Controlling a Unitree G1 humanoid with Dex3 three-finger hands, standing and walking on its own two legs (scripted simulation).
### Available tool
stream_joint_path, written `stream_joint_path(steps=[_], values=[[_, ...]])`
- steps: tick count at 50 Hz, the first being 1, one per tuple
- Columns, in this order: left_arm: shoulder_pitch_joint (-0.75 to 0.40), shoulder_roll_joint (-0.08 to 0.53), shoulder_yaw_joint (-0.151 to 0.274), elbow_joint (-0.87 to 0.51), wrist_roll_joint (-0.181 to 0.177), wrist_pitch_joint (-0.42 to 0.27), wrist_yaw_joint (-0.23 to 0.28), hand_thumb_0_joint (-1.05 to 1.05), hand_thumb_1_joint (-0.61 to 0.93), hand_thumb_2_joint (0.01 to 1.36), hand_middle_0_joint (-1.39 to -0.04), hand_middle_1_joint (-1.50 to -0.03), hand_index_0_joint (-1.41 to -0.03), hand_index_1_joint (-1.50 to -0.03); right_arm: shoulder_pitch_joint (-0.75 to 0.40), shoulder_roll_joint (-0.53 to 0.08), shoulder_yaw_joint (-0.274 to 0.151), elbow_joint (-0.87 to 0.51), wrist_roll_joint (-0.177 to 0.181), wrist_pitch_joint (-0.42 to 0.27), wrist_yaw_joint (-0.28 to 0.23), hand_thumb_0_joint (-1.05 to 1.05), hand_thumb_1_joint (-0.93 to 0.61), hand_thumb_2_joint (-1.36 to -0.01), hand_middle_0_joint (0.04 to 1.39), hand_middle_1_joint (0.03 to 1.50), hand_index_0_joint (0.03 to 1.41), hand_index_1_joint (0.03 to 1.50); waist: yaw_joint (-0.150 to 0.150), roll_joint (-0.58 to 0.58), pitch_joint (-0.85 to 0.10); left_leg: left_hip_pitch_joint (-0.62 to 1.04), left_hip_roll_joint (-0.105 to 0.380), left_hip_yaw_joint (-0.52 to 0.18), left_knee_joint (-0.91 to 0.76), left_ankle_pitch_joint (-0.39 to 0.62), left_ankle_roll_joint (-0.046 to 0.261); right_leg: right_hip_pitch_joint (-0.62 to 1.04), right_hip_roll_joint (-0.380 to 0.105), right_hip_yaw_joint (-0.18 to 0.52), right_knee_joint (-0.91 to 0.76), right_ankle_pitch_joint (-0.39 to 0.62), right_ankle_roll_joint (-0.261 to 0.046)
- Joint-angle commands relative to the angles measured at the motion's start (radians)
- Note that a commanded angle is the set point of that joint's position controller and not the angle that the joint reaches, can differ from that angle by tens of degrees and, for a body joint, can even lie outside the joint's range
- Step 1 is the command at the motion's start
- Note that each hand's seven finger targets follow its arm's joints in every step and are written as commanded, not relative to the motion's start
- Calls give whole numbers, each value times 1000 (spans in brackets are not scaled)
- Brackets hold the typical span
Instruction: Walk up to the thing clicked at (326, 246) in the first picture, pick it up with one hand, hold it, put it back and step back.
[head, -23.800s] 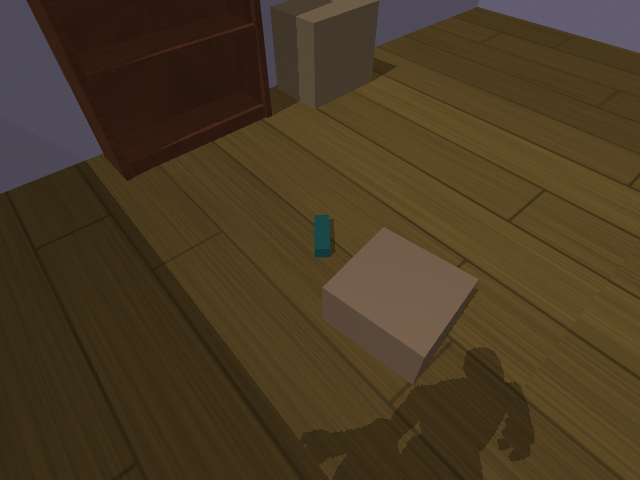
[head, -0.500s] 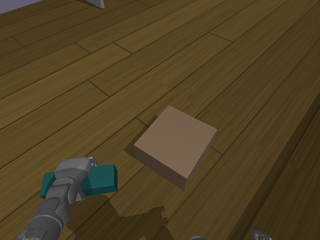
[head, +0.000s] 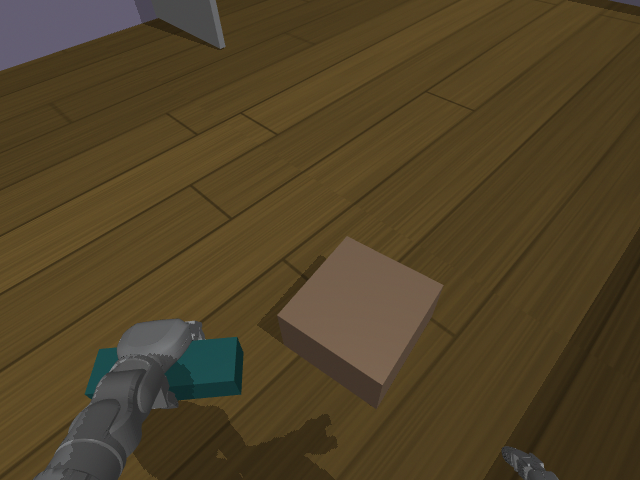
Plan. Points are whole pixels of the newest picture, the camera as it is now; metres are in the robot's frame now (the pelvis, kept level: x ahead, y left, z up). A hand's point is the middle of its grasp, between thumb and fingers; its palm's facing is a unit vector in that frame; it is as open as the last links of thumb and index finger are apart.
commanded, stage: hold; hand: left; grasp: from above
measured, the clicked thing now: (170, 371) +0.31 +0.23 -0.08
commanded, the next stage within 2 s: crouch in 1.46 s
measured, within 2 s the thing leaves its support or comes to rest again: neither
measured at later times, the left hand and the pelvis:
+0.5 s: hand (167, 385) +0.28 +0.21 -0.03, palm faces -0.47 -0.04 -0.88, open 9.7 cm; pelvis -0.01 -0.01 +0.01, yaw +0 degrees
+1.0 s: hand (159, 390) +0.26 +0.21 -0.02, palm faces -0.46 -0.04 -0.89, open 9.7 cm; pelvis -0.02 -0.01 +0.01, yaw +0 degrees
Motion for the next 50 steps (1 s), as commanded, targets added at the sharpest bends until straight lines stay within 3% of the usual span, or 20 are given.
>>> stream_joint_path(steps=[1,4,10,14,16,21,25,30,33,42,43,46,47,50], values=[[-292,194,86,-206,1,-6,26,0,582,787,-868,-801,-911,-756,-25,-134,-40,-126,-1,-24,-13,0,-891,-894,200,300,200,299,-4,-21,-269,198,-44,-3,-84,364,15,119,50,-21,-81,323,-32],[-284,211,101,-208,-4,-4,19,0,588,771,-860,-798,-908,-748,-31,-137,-42,-127,0,-19,-15,0,-887,-892,200,299,200,299,-1,-17,-273,213,-41,-1,-92,389,17,129,51,-24,-87,340,-32],[-293,203,91,-230,-9,-9,9,0,576,757,-857,-786,-903,-738,-55,-134,-35,-141,1,-13,-17,0,-891,-893,200,299,200,299,1,-30,-241,219,-41,0,-123,339,19,139,49,-21,-117,299,-30],[-296,226,116,-259,-11,-15,6,0,586,767,-862,-806,-911,-755,-73,-132,-31,-148,0,-9,-20,0,-893,-895,200,299,200,299,11,-18,-240,233,-48,8,-137,307,21,149,44,-16,-139,271,-28],[-264,196,92,-236,-13,-12,0,0,580,756,-874,-774,-916,-730,-81,-129,-28,-154,2,-9,-20,0,-894,-895,200,300,200,300,9,-31,-210,233,-46,8,-153,278,21,145,44,-16,-151,242,-30],[-274,219,109,-269,-10,-16,-2,0,577,753,-863,-792,-909,-744,-92,-128,-25,-156,3,-5,-24,0,-894,-896,200,300,200,299,16,-35,-229,252,-50,13,-159,289,25,167,40,-11,-165,255,-25],[-287,220,106,-276,-21,-23,-6,0,587,720,-859,-798,-914,-742,-109,-128,-21,-158,3,-5,-28,0,-896,-896,200,299,200,299,9,-32,-201,252,-48,13,-177,247,26,151,40,-11,-182,213,-26],[-267,232,121,-289,-21,-23,-7,0,600,717,-865,-807,-922,-748,-130,-123,-18,-161,4,-5,-30,0,-897,-896,200,299,200,299,22,-38,-198,261,-53,18,-188,231,28,171,35,-8,-202,194,-22],[-272,221,107,-293,-21,-24,-15,0,596,721,-863,-810,-920,-752,-136,-123,-16,-164,5,-4,-32,0,-897,-897,200,299,200,299,14,-41,-186,267,-52,19,-197,219,28,161,36,-7,-211,181,-23],[-300,236,116,-342,-24,-27,-29,0,587,700,-841,-831,-907,-762,-149,-121,-11,-165,8,-6,-35,0,-900,-897,200,300,200,300,20,-13,-190,289,-49,18,-220,216,25,179,40,-11,-223,171,-29],[-275,239,120,-301,-19,-24,-32,0,584,729,-853,-817,-910,-758,-150,-118,-10,-162,8,-7,-37,0,-899,-898,200,299,200,299,22,-21,-177,285,-49,18,-221,217,26,177,38,-12,-227,170,-27],[-247,199,87,-286,-24,-21,-38,0,603,726,-860,-842,-922,-778,-154,-117,-7,-170,10,-8,-35,0,-900,-898,200,300,200,300,18,-39,-154,278,-46,15,-229,216,25,173,41,-17,-229,167,-30],[-237,208,100,-303,-28,-22,-38,0,581,720,-851,-823,-909,-763,-153,-118,-9,-170,11,-9,-35,0,-901,-899,200,300,200,300,28,-43,-160,283,-47,15,-233,214,26,184,41,-17,-233,163,-30],[-257,212,92,-319,-33,-27,-44,0,596,740,-868,-812,-920,-757,-156,-118,-8,-169,11,-7,-35,0,-900,-898,200,299,200,299,21,-34,-167,293,-42,13,-237,226,24,187,43,-19,-230,176,-32]])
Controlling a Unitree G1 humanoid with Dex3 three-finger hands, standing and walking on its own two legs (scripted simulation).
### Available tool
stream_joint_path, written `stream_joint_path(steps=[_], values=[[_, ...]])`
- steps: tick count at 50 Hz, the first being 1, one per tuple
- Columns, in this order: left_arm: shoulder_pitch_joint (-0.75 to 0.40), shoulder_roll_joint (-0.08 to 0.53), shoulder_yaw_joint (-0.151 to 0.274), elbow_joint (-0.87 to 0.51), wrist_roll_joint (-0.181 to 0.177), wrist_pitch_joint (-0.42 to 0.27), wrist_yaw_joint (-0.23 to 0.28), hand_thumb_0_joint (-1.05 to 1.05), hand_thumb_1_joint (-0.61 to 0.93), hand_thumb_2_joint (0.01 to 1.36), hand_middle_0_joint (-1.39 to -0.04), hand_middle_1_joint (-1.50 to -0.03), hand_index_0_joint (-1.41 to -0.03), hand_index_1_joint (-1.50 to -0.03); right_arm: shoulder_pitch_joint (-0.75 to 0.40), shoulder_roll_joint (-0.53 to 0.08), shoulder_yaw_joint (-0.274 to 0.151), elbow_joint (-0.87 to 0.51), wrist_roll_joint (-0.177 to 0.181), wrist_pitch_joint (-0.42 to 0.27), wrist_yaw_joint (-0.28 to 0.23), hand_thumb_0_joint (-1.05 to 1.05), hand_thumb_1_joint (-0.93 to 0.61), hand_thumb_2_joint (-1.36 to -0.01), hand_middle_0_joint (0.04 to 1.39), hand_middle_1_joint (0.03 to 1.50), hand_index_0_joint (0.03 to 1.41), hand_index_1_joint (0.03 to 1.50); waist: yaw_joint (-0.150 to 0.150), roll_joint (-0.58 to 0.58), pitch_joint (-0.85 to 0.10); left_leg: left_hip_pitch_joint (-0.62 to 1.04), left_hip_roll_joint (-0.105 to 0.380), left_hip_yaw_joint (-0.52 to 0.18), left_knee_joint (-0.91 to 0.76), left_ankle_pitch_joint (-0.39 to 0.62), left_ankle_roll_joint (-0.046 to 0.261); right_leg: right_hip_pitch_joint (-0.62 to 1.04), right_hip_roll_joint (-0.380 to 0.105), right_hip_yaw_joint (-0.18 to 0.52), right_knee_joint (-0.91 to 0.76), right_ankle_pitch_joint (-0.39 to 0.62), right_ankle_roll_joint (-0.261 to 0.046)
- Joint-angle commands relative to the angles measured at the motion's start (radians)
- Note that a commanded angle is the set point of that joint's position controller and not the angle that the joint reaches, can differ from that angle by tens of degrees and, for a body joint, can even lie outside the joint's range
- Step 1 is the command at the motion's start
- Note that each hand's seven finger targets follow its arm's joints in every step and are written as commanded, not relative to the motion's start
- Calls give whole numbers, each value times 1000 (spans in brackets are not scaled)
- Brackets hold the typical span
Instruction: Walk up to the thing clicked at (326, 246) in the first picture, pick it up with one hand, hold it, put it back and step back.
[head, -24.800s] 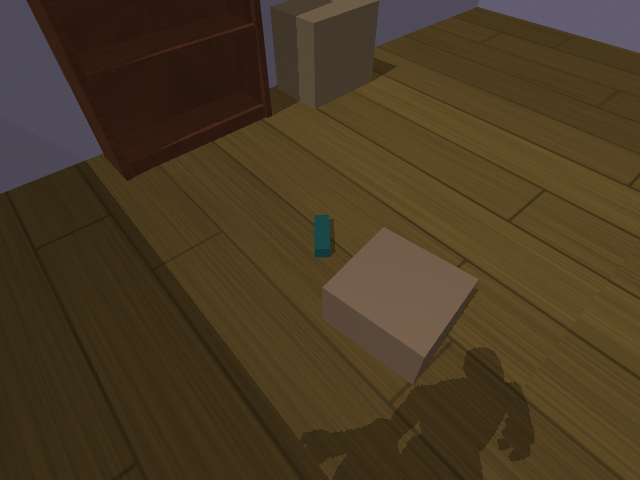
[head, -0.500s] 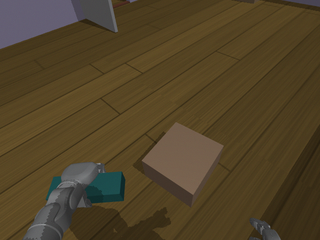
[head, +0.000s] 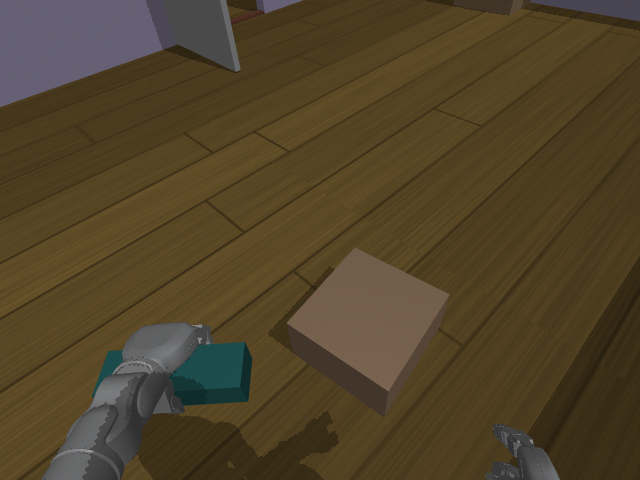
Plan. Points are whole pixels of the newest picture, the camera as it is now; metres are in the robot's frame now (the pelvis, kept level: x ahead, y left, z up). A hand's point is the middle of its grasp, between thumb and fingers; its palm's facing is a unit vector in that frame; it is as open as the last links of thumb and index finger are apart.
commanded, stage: hold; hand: left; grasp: from above
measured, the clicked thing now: (177, 376) +0.30 +0.22 -0.05
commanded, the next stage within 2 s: crouch in 0.46 s
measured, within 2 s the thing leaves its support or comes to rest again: neither
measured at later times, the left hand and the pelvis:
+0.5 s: hand (172, 374) +0.29 +0.22 -0.03, palm faces -0.46 -0.05 -0.89, open 9.7 cm; pelvis +0.01 +0.00 +0.00, yaw +0 degrees
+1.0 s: hand (188, 393) +0.30 +0.23 -0.13, palm faces -0.46 +0.02 -0.89, open 9.7 cm; pelvis -0.01 +0.00 -0.04, yaw +1 degrees
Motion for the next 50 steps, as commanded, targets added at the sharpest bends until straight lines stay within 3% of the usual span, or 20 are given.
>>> stream_joint_path(steps=[1,4,6,11,12,13,16,19,23,24,26,27,28,29,31,35,41,43,47,50], values=[[-306,199,99,-192,-1,-13,34,0,596,738,-874,-810,-925,-757,-100,-118,-36,-147,-3,-39,-12,0,-902,-900,200,300,199,300,-6,-46,-221,125,-42,2,-68,124,30,34,42,-27,-90,88,-23],[-305,223,134,-192,6,-17,49,0,551,735,-840,-804,-891,-751,-95,-117,-35,-142,-6,-37,-13,0,-900,-898,200,300,200,300,-1,-47,-222,121,-46,5,-65,112,31,41,40,-23,-98,74,-22],[-367,226,122,-212,11,-21,54,0,591,772,-874,-825,-924,-774,-96,-116,-35,-138,-6,-37,-14,0,-901,-899,199,300,199,300,-8,-25,-243,137,-47,6,-63,129,30,39,39,-20,-94,94,-23],[-353,209,114,-193,17,-17,67,0,588,778,-873,-828,-922,-777,-82,-119,-41,-127,-7,-38,-11,0,-900,-898,200,300,200,299,-10,-23,-261,151,-42,4,-63,162,28,53,42,-26,-87,126,-26],[-347,223,129,-181,15,-15,69,0,587,776,-868,-821,-917,-770,-82,-121,-43,-124,-7,-37,-11,0,-897,-897,200,299,200,299,-3,-13,-260,145,-41,2,-64,166,26,54,43,-29,-88,128,-26],[-293,205,122,-150,11,-10,66,0,591,770,-870,-829,-921,-776,-90,-118,-42,-126,-5,-36,-10,0,-898,-898,200,300,200,300,3,-28,-239,139,-40,1,-68,168,25,55,45,-33,-87,124,-27],[-329,218,122,-173,12,-11,57,0,578,753,-860,-815,-911,-763,-84,-119,-44,-122,-6,-35,-10,0,-898,-897,200,299,200,299,-2,-42,-258,143,-43,5,-57,189,30,62,41,-29,-91,155,-21],[-327,192,97,-184,2,-11,50,0,595,745,-872,-807,-923,-753,-77,-120,-45,-127,-4,-34,-10,0,-899,-897,200,300,200,300,-9,-53,-260,153,-43,6,-55,204,32,61,40,-27,-92,174,-19],[-304,209,114,-173,5,-13,47,0,593,754,-890,-783,-932,-739,-87,-119,-44,-137,-3,-30,-10,0,-899,-899,200,299,199,299,3,-45,-239,146,-44,7,-65,194,31,65,38,-30,-101,158,-23],[-275,188,100,-146,8,-12,47,0,583,749,-881,-780,-925,-735,-84,-119,-43,-135,-3,-29,-10,0,-899,-898,200,299,200,299,-8,-66,-224,140,-45,8,-61,189,34,59,37,-28,-100,158,-21],[-336,228,132,-185,9,-16,56,0,593,736,-877,-796,-927,-745,-83,-120,-45,-138,-2,-27,-10,0,-901,-899,200,299,200,299,1,-34,-244,143,-45,7,-64,185,30,63,37,-28,-98,151,-23],[-315,218,127,-147,15,-13,59,0,571,757,-875,-790,-918,-745,-80,-118,-41,-136,-4,-26,-10,0,-901,-900,199,299,199,299,0,-50,-222,130,-45,5,-64,176,31,57,38,-30,-101,139,-23],[-331,203,115,-191,15,-17,61,0,622,677,-879,-825,-954,-747,-79,-119,-45,-139,-4,-26,-8,0,-923,-911,200,301,200,300,-4,-31,-251,150,-46,11,-63,178,31,63,37,-25,-97,147,-24],[-359,215,118,-196,20,-16,65,0,542,670,-799,-810,-874,-742,-79,-118,-45,-136,-3,-25,-9,0,-880,-895,201,301,201,301,-2,-17,-262,155,-47,11,-63,194,30,62,37,-25,-94,161,-24],[-305,196,115,-133,18,-12,73,0,526,711,-827,-803,-877,-752,-72,-122,-46,-132,-2,-23,-9,0,-891,-898,200,300,201,300,-7,-61,-241,148,-41,6,-60,206,31,65,40,-31,-90,170,-23],[-306,167,93,-94,35,-21,98,0,564,754,-875,-790,-915,-750,-64,-119,-49,-129,-7,-17,-4,0,-890,-898,200,300,200,300,-19,-76,-221,118,-50,9,-45,180,34,38,33,-28,-90,157,-20],[-372,150,92,62,76,-64,200,0,585,790,-910,-796,-943,-765,-33,-123,-53,-101,-26,-6,7,0,-897,-900,200,300,200,300,-52,-96,-185,-25,-55,3,56,81,30,-101,29,-29,-8,68,-22],[-425,162,100,128,104,-70,250,0,589,771,-899,-819,-941,-778,-11,-130,-60,-83,-36,-6,13,0,-899,-900,199,300,200,300,-62,-77,-224,-81,-55,3,123,69,24,-166,30,-29,59,60,-24],[-518,129,88,243,158,-75,344,0,564,760,-884,-813,-926,-771,61,-141,-85,-55,-55,-18,30,0,-899,-899,199,300,200,300,-88,-55,-353,-238,-46,-3,333,78,19,-342,34,-32,256,77,-31],[-588,129,94,342,189,-70,402,0,558,764,-888,-800,-928,-762,86,-150,-96,-54,-67,-29,41,0,-901,-899,199,300,200,300,-100,-26,-413,-389,-41,-13,467,32,17,-491,39,-39,389,29,-38]])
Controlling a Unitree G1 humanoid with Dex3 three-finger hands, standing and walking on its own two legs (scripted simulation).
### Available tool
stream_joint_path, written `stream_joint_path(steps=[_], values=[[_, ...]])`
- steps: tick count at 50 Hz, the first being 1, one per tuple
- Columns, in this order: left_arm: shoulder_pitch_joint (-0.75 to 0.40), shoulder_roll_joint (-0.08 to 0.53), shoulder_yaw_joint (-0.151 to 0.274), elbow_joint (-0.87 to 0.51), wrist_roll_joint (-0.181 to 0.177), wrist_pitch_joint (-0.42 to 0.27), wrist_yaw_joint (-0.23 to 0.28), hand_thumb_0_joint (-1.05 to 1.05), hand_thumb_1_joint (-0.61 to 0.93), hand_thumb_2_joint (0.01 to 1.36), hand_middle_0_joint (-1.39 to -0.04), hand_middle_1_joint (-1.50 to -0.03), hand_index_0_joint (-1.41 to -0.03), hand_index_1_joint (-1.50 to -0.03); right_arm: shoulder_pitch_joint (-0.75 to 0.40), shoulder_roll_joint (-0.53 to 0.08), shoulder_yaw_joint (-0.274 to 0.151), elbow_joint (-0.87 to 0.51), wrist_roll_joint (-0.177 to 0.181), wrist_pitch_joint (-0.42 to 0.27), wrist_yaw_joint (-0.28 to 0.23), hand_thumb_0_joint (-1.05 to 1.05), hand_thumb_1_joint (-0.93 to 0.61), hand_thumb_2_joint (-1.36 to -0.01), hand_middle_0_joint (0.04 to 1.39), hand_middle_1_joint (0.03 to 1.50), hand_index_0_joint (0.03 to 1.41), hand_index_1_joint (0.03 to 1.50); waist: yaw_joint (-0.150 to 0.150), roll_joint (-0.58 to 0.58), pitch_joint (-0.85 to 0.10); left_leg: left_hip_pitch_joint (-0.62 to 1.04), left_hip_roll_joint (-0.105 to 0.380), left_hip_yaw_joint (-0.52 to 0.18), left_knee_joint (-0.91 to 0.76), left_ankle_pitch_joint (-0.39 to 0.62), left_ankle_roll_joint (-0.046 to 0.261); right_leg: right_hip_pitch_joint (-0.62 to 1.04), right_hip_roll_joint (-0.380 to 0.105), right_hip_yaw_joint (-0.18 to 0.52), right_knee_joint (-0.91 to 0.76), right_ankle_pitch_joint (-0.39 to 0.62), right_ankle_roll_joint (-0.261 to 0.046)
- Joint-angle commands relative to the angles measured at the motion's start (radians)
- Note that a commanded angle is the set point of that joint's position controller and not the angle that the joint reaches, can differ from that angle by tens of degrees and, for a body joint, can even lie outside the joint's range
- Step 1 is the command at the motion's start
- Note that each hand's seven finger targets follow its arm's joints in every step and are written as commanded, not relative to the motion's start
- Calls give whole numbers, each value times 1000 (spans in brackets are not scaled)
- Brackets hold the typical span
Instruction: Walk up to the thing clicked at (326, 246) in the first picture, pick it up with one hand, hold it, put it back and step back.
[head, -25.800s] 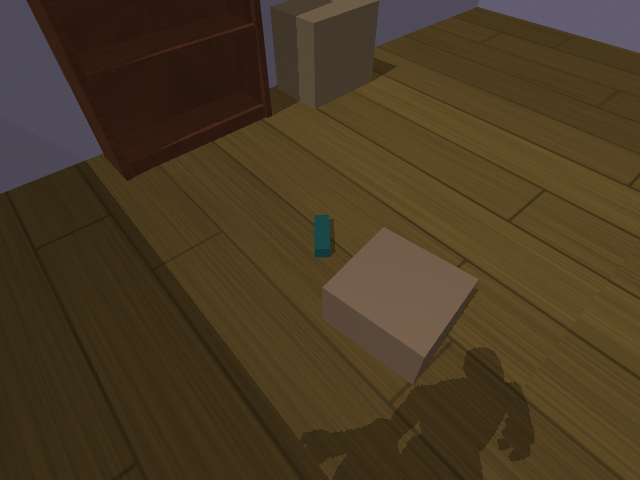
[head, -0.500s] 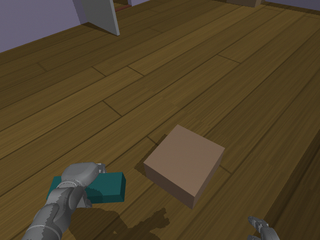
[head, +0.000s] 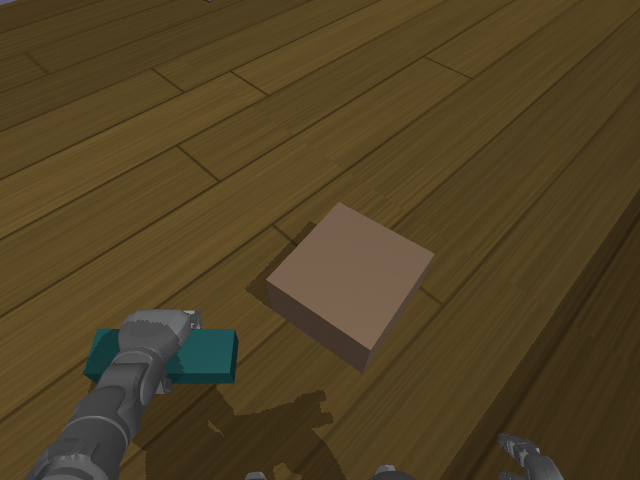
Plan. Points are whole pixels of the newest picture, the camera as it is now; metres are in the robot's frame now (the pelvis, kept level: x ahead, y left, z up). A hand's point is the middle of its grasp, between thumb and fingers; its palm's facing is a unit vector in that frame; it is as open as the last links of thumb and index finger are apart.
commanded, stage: crouch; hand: left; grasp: from above
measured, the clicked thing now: (166, 356) +0.33 +0.23 -0.11
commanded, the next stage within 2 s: lower in 1.58 s
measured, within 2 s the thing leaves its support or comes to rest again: neither
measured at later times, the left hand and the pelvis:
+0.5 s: hand (200, 369) +0.39 +0.24 -0.34, palm faces -0.48 +0.04 -0.88, open 9.7 cm; pelvis -0.04 +0.01 -0.21, yaw -2 degrees
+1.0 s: hand (212, 378) +0.42 +0.25 -0.49, palm faces -0.47 +0.02 -0.88, open 9.7 cm; pelvis -0.05 +0.01 -0.33, yaw -4 degrees
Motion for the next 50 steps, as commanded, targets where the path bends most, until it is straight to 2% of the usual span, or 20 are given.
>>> stream_joint_path(steps=[1,4,7,10,12,15,16,17,19,21,24,26,30,34,36,42,43,45,47,50], values=[[-430,201,99,-43,51,2,130,0,560,748,-894,-789,-933,-750,82,-147,-68,-63,-22,-35,-1,0,-901,-899,199,300,200,300,-44,41,-400,-9,-45,22,161,162,20,-138,38,-18,108,146,-46],[-517,201,107,0,52,6,156,0,552,746,-888,-770,-926,-734,104,-152,-74,-59,-34,-49,-2,0,-899,-898,199,299,200,299,-60,79,-455,-131,-43,7,249,80,19,-269,39,-27,213,78,-53],[-535,232,130,62,52,13,166,0,540,739,-876,-757,-914,-720,126,-161,-77,-49,-45,-64,-4,0,-896,-896,199,299,200,299,-72,59,-533,-261,-41,-9,358,56,29,-355,39,-33,322,56,-55],[-619,269,149,24,52,20,167,0,547,775,-888,-782,-922,-749,147,-164,-82,-54,-50,-76,-9,0,-898,-897,199,299,200,299,-77,110,-634,-315,-39,-21,428,-1,24,-438,35,-39,410,6,-60],[-618,250,145,88,53,32,162,0,520,775,-870,-773,-901,-742,152,-166,-82,-43,-54,-82,-11,0,-897,-897,199,299,200,299,-100,83,-617,-403,-37,-26,470,-53,26,-498,37,-44,453,-34,-60],[-631,320,188,98,52,34,149,0,511,746,-858,-768,-894,-732,159,-172,-83,-43,-61,-90,-7,0,-898,-898,199,299,200,299,-87,110,-659,-467,-36,-43,528,-88,23,-590,34,-53,536,-75,-65],[-630,329,196,111,55,35,144,0,532,761,-866,-794,-906,-756,167,-173,-81,-42,-63,-91,-5,0,-898,-898,199,299,200,299,-94,113,-649,-499,-36,-48,543,-108,22,-614,31,-55,557,-91,-65],[-612,297,183,141,54,33,136,0,546,762,-879,-781,-916,-744,166,-172,-78,-45,-67,-94,0,0,-897,-898,199,299,200,299,-106,99,-634,-525,-35,-56,566,-125,24,-659,31,-61,582,-108,-67],[-668,325,197,107,47,17,124,0,560,765,-895,-764,-929,-730,173,-173,-80,-43,-67,-100,6,0,-896,-898,199,299,200,299,-115,98,-666,-574,-39,-55,617,-165,29,-700,32,-62,614,-141,-66],[-657,341,206,142,57,0,117,0,567,747,-882,-775,-926,-732,180,-176,-72,-37,-70,-108,15,0,-896,-897,200,299,200,299,-131,95,-638,-628,-40,-74,658,-183,28,-773,28,-70,667,-158,-66],[-726,373,223,104,76,-37,119,0,604,755,-913,-767,-956,-724,188,-182,-66,-25,-81,-121,32,0,-896,-897,200,299,200,299,-146,142,-697,-653,-39,-82,733,-161,27,-856,25,-78,741,-143,-67],[-742,414,249,82,89,-56,132,0,617,780,-934,-767,-972,-729,194,-188,-63,-23,-86,-127,42,0,-899,-899,199,299,200,299,-136,158,-772,-661,-43,-70,786,-134,30,-874,29,-80,778,-127,-67],[-794,411,250,111,112,-73,161,0,613,826,-936,-792,-970,-759,200,-193,-54,4,-104,-138,62,0,-900,-900,199,299,200,299,-161,200,-768,-701,-40,-73,859,-130,27,-976,26,-92,848,-129,-66],[-812,445,268,134,122,-71,178,0,603,812,-925,-798,-962,-762,210,-201,-51,16,-114,-144,83,0,-905,-902,199,299,200,299,-157,241,-809,-711,-40,-63,924,-80,26,-999,27,-101,910,-89,-66],[-824,432,260,129,123,-70,181,0,606,827,-935,-795,-968,-762,206,-200,-52,15,-121,-144,92,0,-906,-902,200,299,200,299,-164,254,-823,-725,-39,-51,963,-63,31,-1002,31,-102,928,-70,-64],[-852,464,274,150,126,-69,177,0,644,822,-957,-788,-991,-754,206,-208,-49,22,-128,-140,110,0,-906,-902,200,299,200,299,-170,256,-826,-791,-36,-51,1037,-41,32,-1033,33,-113,1006,-41,-62],[-831,452,266,209,129,-67,174,0,653,843,-968,-804,-1001,-771,209,-208,-48,18,-129,-139,114,0,-909,-903,199,299,200,299,-188,234,-790,-821,-37,-46,1055,-51,37,-1039,36,-112,1008,-44,-59],[-841,461,272,214,126,-69,173,0,652,839,-957,-815,-994,-778,207,-209,-44,20,-132,-139,119,0,-908,-902,200,299,200,299,-189,238,-747,-853,-36,-51,1067,-64,35,-1066,33,-113,1030,-53,-60],[-863,502,285,208,133,-72,170,0,643,811,-953,-799,-991,-761,205,-217,-42,21,-133,-136,120,0,-910,-903,200,299,200,299,-180,258,-763,-847,-36,-48,1083,-67,33,-1087,34,-112,1048,-58,-62],[-870,493,279,242,135,-80,171,0,642,833,-953,-810,-988,-774,204,-216,-34,21,-137,-132,126,0,-909,-902,200,299,200,299,-193,246,-762,-890,-36,-46,1117,-72,34,-1091,40,-119,1078,-58,-61]])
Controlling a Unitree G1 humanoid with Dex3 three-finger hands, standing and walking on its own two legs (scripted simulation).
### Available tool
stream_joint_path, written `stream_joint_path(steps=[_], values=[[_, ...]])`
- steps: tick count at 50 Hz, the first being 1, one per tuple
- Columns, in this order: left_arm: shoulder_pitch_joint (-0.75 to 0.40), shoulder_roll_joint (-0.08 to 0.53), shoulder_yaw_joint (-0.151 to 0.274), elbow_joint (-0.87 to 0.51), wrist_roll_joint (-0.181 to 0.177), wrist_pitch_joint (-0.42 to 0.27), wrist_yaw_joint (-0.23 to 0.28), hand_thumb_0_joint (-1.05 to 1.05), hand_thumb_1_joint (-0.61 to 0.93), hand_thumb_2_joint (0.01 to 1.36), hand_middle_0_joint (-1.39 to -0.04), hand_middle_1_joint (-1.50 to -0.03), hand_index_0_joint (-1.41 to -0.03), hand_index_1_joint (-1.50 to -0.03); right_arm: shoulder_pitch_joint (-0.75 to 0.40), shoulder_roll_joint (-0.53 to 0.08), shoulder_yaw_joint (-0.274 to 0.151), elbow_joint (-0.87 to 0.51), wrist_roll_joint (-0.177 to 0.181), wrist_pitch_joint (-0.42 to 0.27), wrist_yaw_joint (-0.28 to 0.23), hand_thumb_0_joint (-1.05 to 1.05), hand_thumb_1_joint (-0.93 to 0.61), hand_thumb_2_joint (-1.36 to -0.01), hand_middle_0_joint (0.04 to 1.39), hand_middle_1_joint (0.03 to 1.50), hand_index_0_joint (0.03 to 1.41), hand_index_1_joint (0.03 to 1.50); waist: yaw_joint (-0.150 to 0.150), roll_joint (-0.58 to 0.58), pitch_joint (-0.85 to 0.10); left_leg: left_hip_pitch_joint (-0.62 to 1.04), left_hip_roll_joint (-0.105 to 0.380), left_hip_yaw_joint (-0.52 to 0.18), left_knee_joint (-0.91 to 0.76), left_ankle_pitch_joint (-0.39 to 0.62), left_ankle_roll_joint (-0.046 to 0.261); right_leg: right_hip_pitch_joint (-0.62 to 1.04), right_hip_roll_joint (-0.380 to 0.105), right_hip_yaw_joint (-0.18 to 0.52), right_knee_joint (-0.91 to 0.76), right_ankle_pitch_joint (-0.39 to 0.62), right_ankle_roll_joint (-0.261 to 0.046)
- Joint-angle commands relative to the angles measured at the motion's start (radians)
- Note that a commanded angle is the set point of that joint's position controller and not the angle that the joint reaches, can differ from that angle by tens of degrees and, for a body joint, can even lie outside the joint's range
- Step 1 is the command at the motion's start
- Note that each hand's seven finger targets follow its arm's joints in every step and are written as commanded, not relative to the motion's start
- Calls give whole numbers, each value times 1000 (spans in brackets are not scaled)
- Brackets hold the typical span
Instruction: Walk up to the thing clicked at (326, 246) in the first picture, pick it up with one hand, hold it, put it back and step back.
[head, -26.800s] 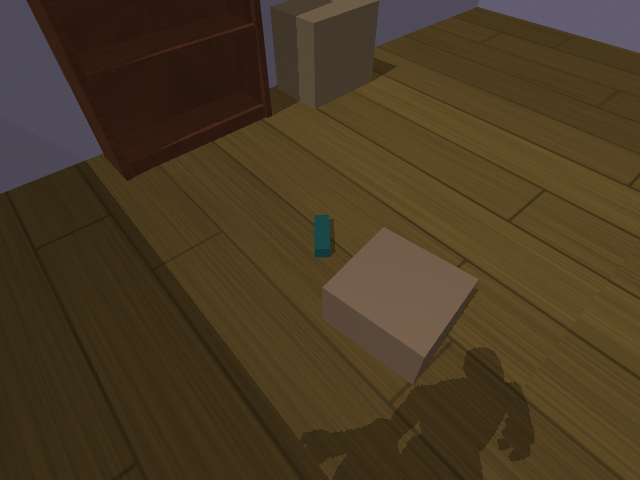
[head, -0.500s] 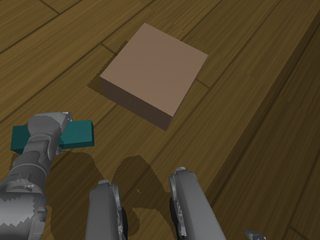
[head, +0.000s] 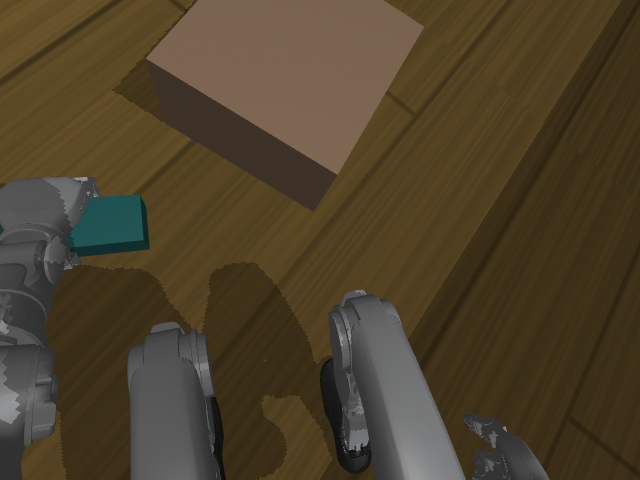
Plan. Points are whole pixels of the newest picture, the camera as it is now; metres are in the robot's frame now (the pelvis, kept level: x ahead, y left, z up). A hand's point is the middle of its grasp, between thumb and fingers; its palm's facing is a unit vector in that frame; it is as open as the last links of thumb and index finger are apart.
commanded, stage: crouch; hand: left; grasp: from above
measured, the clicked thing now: (63, 229) +0.46 +0.28 -0.19
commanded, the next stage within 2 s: lower in 0.58 s
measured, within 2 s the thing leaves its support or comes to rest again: neither
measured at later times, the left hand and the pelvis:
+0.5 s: hand (77, 233) +0.47 +0.27 -0.23, palm faces -0.48 -0.02 -0.88, open 9.7 cm; pelvis -0.01 +0.00 -0.06, yaw -2 degrees
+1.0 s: hand (87, 239) +0.47 +0.28 -0.28, palm faces -0.50 -0.03 -0.86, open 9.7 cm; pelvis +0.00 +0.00 -0.08, yaw -4 degrees
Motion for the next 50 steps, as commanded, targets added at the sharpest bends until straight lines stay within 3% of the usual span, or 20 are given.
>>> stream_joint_path(steps=[1,2,6,8,10,13,16,20,25,27,30,31,32,35,38,40,43,46,48,50], values=[[-342,228,30,-91,-10,-9,43,0,632,820,-939,-818,-978,-777,239,-214,-64,-7,-5,4,-8,0,-910,-902,200,299,200,299,-34,222,-676,531,-18,71,-182,248,29,297,28,-76,-184,273,-82],[-402,280,50,-158,-7,-20,43,0,644,828,-947,-817,-985,-779,236,-225,-64,-9,-5,5,-7,0,-907,-901,200,299,200,299,-31,241,-718,521,-19,70,-177,240,29,300,28,-78,-173,267,-83],[-407,293,42,-83,1,-31,39,0,647,812,-951,-811,-988,-773,231,-229,-52,-4,-11,6,-2,0,-911,-903,200,299,200,299,-48,224,-667,478,-17,68,-145,198,33,262,32,-83,-148,236,-83],[-391,313,57,-63,8,-38,41,0,643,791,-941,-814,-984,-770,237,-234,-45,-4,-15,7,0,0,-910,-902,200,299,200,299,-40,244,-650,458,-21,73,-136,182,30,250,28,-84,-135,217,-83],[-437,350,66,-94,14,-46,49,0,658,799,-953,-805,-992,-764,230,-239,-39,1,-17,8,-1,0,-907,-901,200,300,200,300,-28,280,-698,477,-18,68,-125,185,25,236,34,-92,-110,215,-88],[-433,315,46,-29,14,-51,54,0,659,790,-948,-811,-991,-767,232,-241,-28,-4,-21,10,2,0,-907,-901,200,300,200,300,-64,258,-632,420,-20,62,-108,148,28,202,35,-102,-97,188,-87],[-455,375,65,-33,26,-57,60,0,638,786,-934,-805,-974,-763,234,-251,-14,0,-24,10,0,0,-906,-900,200,300,200,300,-51,282,-650,417,-22,65,-88,161,28,202,36,-106,-76,200,-86],[-444,363,58,11,22,-55,64,0,652,762,-931,-812,-978,-764,233,-256,0,-1,-31,8,3,0,-905,-900,200,300,200,300,-74,262,-611,379,-23,65,-66,140,31,186,37,-113,-67,186,-82],[-441,388,60,20,25,-58,64,0,639,753,-942,-770,-979,-732,228,-264,12,8,-34,7,3,0,-907,-901,200,300,200,300,-63,275,-592,362,-21,56,-53,130,28,156,38,-120,-38,177,-86],[-454,397,58,-1,30,-62,63,0,638,754,-946,-770,-982,-733,236,-264,14,1,-33,8,3,0,-910,-902,200,300,200,300,-74,307,-623,394,-18,55,-39,156,25,164,41,-125,-30,202,-86],[-441,419,72,-4,31,-63,70,0,648,764,-953,-776,-987,-740,235,-266,17,0,-32,13,6,0,-911,-902,200,300,200,300,-64,307,-638,377,-21,59,-25,188,27,183,41,-125,-19,232,-82],[-431,396,66,14,29,-62,68,0,667,786,-965,-789,-999,-753,247,-267,20,-1,-39,13,8,0,-910,-902,200,300,200,300,-85,284,-624,376,-20,55,-19,192,28,186,40,-130,-22,238,-79],[-444,387,50,6,27,-65,63,0,659,797,-962,-794,-993,-761,238,-268,19,5,-35,14,7,0,-909,-902,200,300,200,300,-82,274,-622,362,-17,52,-15,183,30,172,44,-131,-18,233,-80],[-446,427,68,0,27,-70,71,0,619,788,-947,-785,-977,-754,235,-268,26,1,-37,16,7,0,-909,-900,200,300,200,300,-70,298,-618,339,-20,61,-5,181,30,191,45,-126,-15,233,-79],[-433,405,54,43,33,-72,70,0,626,786,-965,-761,-989,-736,236,-268,35,2,-42,17,10,0,-908,-899,200,300,200,300,-95,266,-572,313,-19,55,12,175,34,179,47,-132,-12,230,-76],[-425,399,46,59,29,-78,70,0,639,769,-963,-778,-995,-745,224,-271,40,3,-43,13,11,0,-910,-900,200,300,200,300,-91,286,-556,332,-18,46,8,175,28,148,47,-139,3,225,-81],[-447,443,69,43,38,-92,85,0,668,781,-982,-778,-1013,-746,223,-282,45,-3,-50,15,12,0,-907,-899,200,300,200,300,-90,298,-586,344,-18,42,23,197,27,156,49,-143,15,243,-80],[-455,432,63,51,52,-104,98,0,692,832,-1006,-804,-1032,-777,232,-281,56,-1,-64,9,18,0,-909,-900,200,300,200,300,-117,297,-570,339,-15,40,48,208,28,165,51,-148,22,258,-74],[-462,481,93,43,56,-111,115,0,697,806,-999,-801,-1030,-769,223,-293,58,-7,-66,8,17,0,-908,-899,200,300,200,300,-102,332,-592,358,-15,38,49,220,25,157,51,-150,34,265,-77],[-448,475,93,59,65,-111,132,0,701,811,-1000,-814,-1032,-779,227,-295,63,-7,-74,7,19,0,-910,-900,200,300,200,300,-104,341,-607,370,-15,34,51,235,21,160,52,-158,46,278,-77]])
